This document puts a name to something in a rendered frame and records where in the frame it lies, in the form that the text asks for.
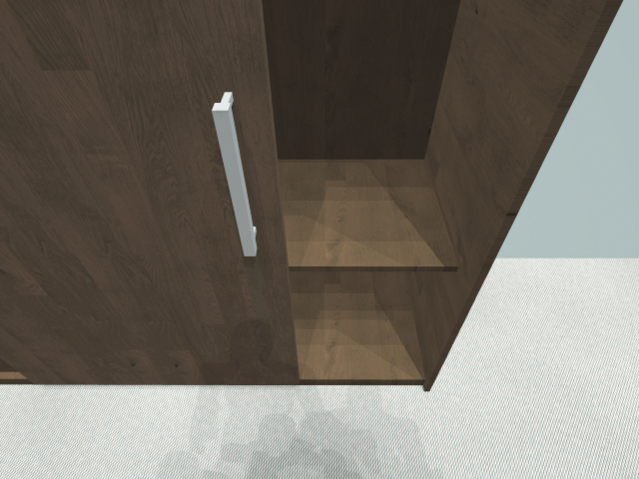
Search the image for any handle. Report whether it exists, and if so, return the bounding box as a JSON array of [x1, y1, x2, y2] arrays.
[[212, 92, 257, 256]]

